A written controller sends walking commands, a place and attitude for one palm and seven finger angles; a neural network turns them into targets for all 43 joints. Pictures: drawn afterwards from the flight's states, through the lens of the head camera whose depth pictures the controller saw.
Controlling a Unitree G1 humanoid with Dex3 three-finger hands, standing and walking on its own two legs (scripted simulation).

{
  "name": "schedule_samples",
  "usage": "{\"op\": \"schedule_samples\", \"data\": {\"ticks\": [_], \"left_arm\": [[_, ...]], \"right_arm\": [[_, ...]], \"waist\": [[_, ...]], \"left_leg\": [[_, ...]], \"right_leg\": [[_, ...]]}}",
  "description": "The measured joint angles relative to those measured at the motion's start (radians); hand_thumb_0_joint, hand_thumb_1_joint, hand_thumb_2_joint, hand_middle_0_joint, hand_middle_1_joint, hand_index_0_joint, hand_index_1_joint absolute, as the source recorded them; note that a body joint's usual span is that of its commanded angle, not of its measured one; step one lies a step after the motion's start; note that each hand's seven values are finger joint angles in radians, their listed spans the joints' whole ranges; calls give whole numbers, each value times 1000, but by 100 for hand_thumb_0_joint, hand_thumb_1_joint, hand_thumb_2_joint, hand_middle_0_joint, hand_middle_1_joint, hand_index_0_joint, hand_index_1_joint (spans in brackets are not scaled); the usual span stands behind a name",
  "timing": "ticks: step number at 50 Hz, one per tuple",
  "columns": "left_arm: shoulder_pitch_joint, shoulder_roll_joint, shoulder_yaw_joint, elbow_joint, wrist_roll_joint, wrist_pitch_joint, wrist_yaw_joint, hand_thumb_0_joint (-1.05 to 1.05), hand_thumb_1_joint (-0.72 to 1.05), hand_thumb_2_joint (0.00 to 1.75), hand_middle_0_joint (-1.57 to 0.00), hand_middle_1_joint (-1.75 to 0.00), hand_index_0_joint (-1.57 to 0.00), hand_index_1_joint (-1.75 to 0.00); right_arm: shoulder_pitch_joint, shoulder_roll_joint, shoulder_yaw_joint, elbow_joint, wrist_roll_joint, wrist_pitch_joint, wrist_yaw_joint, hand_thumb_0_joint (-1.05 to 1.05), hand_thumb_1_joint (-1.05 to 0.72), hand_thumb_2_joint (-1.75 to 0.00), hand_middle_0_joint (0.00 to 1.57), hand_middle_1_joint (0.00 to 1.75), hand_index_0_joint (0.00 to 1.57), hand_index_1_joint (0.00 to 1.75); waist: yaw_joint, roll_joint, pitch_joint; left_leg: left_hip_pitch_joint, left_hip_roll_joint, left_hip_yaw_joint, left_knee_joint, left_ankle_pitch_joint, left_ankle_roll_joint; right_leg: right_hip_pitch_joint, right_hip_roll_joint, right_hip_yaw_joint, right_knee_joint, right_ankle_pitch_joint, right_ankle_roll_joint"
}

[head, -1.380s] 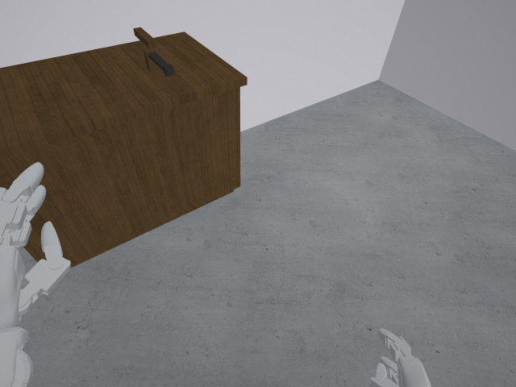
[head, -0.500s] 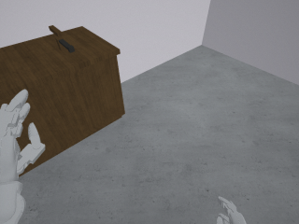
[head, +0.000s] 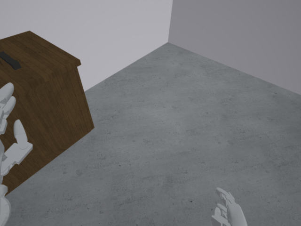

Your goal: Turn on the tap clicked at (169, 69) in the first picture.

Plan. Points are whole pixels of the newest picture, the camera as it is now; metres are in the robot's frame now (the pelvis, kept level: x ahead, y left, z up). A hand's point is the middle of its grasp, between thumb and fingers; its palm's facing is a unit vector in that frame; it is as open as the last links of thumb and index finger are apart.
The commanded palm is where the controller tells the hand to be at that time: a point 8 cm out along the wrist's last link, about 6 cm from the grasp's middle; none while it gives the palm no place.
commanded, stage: walk to a spot facing it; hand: left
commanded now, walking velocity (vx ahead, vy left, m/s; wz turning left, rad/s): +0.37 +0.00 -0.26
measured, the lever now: (15, 65) +0.72 +0.64 +0.00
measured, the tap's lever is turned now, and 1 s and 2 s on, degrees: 0 0 0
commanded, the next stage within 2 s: turn to face it in 0.50 s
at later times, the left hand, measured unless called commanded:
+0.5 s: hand (113, 85) +0.41 +0.13 +0.18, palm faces +0.26 -0.84 -0.48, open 7.4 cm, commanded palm +0.34 +0.19 +0.19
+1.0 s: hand (97, 63) +0.44 +0.17 +0.22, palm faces +0.49 -0.75 -0.44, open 7.4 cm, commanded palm +0.39 +0.21 +0.19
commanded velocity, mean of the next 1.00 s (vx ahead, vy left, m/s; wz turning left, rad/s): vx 0.18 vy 0.00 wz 0.29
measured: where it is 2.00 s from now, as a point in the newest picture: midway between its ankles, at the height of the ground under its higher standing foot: outside the picture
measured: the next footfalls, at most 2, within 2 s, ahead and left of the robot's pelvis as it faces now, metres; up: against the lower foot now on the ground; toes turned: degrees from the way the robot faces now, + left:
right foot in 0.28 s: +0.20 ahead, -0.17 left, +0.00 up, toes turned -13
left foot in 0.68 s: +0.38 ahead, +0.04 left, +0.00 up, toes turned +9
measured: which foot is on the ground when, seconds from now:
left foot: down 0.00-0.28, up 0.30-0.66, down 0.68-1.00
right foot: up 0.00-0.26, down 0.28-0.70, up 0.72-1.00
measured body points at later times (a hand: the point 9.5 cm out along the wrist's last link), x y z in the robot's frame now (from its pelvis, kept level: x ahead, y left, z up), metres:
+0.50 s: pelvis +0.17 -0.08 +0.00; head +0.22 -0.09 +0.45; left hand +0.39 +0.17 +0.21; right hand +0.31 -0.35 -0.09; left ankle +0.18 +0.05 -0.64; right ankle +0.16 -0.16 -0.73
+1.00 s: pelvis +0.27 -0.09 +0.01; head +0.30 -0.07 +0.46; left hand +0.41 +0.21 +0.24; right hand +0.47 -0.25 -0.08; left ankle +0.34 +0.04 -0.73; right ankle +0.29 -0.25 -0.68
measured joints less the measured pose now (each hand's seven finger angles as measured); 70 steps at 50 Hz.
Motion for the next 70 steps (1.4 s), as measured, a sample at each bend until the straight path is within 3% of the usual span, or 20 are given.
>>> {"op": "schedule_samples", "data": {"ticks": [2, 6, 12, 15, 18, 22, 24, 27, 31, 34, 37, 39, 41, 46, 53, 55, 56, 59, 63, 70], "left_arm": [[-15, 0, -6, -17, 8, 5, -3, 1, 89, 89, -21, -30, -21, -30], [11, -5, 0, -60, 20, -13, -6, 1, 89, 89, -21, -30, -21, -30], [21, -4, 17, -4, 22, -12, -5, 1, 89, 90, -21, -30, -21, -30], [-21, 14, 21, 5, 27, 5, -3, 1, 89, 90, -21, -30, -21, -30], [-63, -37, -11, -8, 24, 18, -6, 1, 89, 89, -21, -30, -21, -30], [23, -39, -17, -83, 20, 7, -10, 1, 89, 89, -21, -30, -21, -30], [74, -13, -2, -125, 19, -6, -8, 1, 89, 89, -21, -30, -21, -30], [117, 33, 37, -174, 12, -28, 1, 1, 89, 89, -22, -30, -22, -30], [118, 61, 71, -191, 5, -48, 19, 1, 89, 89, -22, -30, -22, -30], [102, 44, 70, -175, 3, -45, 33, 1, 89, 89, -21, -30, -22, -30], [20, 34, 57, -98, -2, -30, 34, 1, 89, 89, -21, -30, -21, -30], [-38, 30, 40, -54, 4, -7, 21, 1, 89, 89, -21, -30, -21, -30], [-64, 27, 27, -58, 6, 9, 10, 1, 89, 89, -21, -30, -21, -30], [32, 33, 27, -204, -11, -4, -3, 1, 89, 89, -21, -30, -21, -30], [77, 30, 61, -166, -30, 15, -1, 1, 89, 89, -21, -30, -21, -30], [57, 16, 56, -121, -31, 38, 0, 1, 89, 89, -21, -30, -21, -30], [42, 2, 44, -98, -26, 50, 0, 1, 89, 90, -21, -30, -21, -30], [7, -52, -29, -40, -23, 92, -1, 1, 89, 90, -21, -30, -21, -30], [41, -69, -66, -19, -9, 97, -8, 1, 89, 89, -21, -30, -21, -30], [72, 7, -12, -90, -3, 50, 14, 1, 89, 89, -21, -30, -21, -30]], "right_arm": [[-5, 24, 17, -4, 1, -13, 6, 1, -91, -90, 20, 30, 20, 30], [14, 49, 34, -15, -2, -29, 15, 1, -91, -90, 21, 30, 20, 30], [65, 36, 20, -8, -1, -25, 7, 1, -90, -90, 21, 30, 20, 30], [61, 13, 2, 2, 10, -13, 4, 1, -90, -90, 21, 30, 20, 30], [-10, -42, -22, 55, 13, 16, 10, 1, -90, -90, 21, 30, 20, 30], [-52, -83, -50, 52, 18, 40, 18, 2, -91, -90, 20, 30, 20, 30], [-50, -88, -62, 33, 19, 48, 16, 2, -91, -90, 20, 30, 20, 30], [-27, -86, -73, 0, 19, 55, 15, 1, -91, -90, 20, 30, 19, 30], [18, -80, -79, -26, 17, 53, 10, 1, -91, -90, 20, 30, 19, 30], [43, -82, -78, -43, 15, 50, -1, 1, -91, -90, 20, 30, 19, 30], [11, -41, -76, -32, 18, 50, -4, 1, -91, -90, 20, 30, 19, 30], [-12, -8, -51, -20, 14, 45, 7, 1, -91, -90, 20, 30, 19, 30], [-27, 22, -28, -17, 15, 36, 23, 1, -91, -90, 20, 30, 19, 30], [-19, 59, 4, -37, 13, -1, 47, 1, -91, -90, 20, 30, 20, 30], [2, 31, 0, -21, 20, -18, 34, 1, -90, -90, 21, 30, 20, 30], [-1, 17, -5, -19, 24, -17, 30, 1, -90, -90, 21, 30, 20, 30], [-5, 3, -8, -17, 27, -15, 29, 1, -90, -90, 21, 30, 20, 30], [-10, -40, -25, 23, 28, 1, 16, 1, -91, -90, 21, 30, 20, 30], [-2, -68, -36, 45, 23, 25, -8, 1, -91, -90, 20, 30, 20, 30], [6, -87, -60, -26, 12, 35, -41, 1, -91, -90, 20, 30, 19, 30]], "waist": [[3, 13, 4], [12, 49, 11], [19, 104, 15], [22, 100, 39], [20, 104, 92], [-19, 86, 111], [-35, 73, 107], [-41, 45, 93], [-30, 16, 71], [-15, 13, 47], [-19, 1, 55], [-30, 9, 67], [-33, 18, 76], [-15, 53, 77], [40, 122, 45], [53, 122, 42], [56, 130, 46], [40, 132, 50], [7, 81, 34], [-15, 32, 39]], "left_leg": [[33, 19, 3, -25, -2, -11], [102, 61, 16, -77, -16, -39], [166, 119, 15, -79, -77, -93], [87, 151, -19, 158, -170, -58], [-88, 82, -141, 564, -213, -30], [-267, 28, -158, 759, -132, -44], [-320, 28, -147, 708, -93, -50], [-326, 40, -113, 477, -41, -47], [-247, 28, -58, 174, 26, -30], [-129, -6, -22, -16, 149, -3], [-130, -25, -30, 69, 76, 50], [-124, -25, -65, 75, 64, 45], [-118, -21, -99, 54, 81, 34], [-120, -12, -168, -5, 115, 15], [-135, -21, -256, -60, 156, -25], [-149, -34, -267, -44, 155, -42], [-163, -34, -269, -16, 138, -41], [-246, -64, -248, 289, -99, -52], [-282, -65, -169, 560, -123, -83], [-146, -32, -87, 272, -130, -69]], "right_leg": [[-78, -41, -23, 15, 47, 9], [-130, -112, -75, -177, 150, 25], [-41, -111, -153, -447, 215, 37], [19, -83, -178, -523, 258, -11], [14, -74, -175, -442, 168, -51], [79, -59, -169, -515, 162, -46], [119, -53, -171, -565, 166, -48], [176, -54, -173, -624, 163, -41], [245, -72, -181, -633, 115, -19], [257, -96, -181, -524, 32, 7], [140, -97, -97, -185, -64, 39], [56, -72, -65, -17, -87, 55], [-11, -67, -54, 23, -59, 66], [-52, -86, -49, -155, 49, 80], [90, -39, -68, -438, 24, 98], [161, -29, -81, -581, 76, 90], [175, -25, -89, -624, 173, 56], [185, -55, -132, -587, 156, -11], [217, -108, -168, -623, 143, -19], [196, -140, -232, -654, 168, -24]]}}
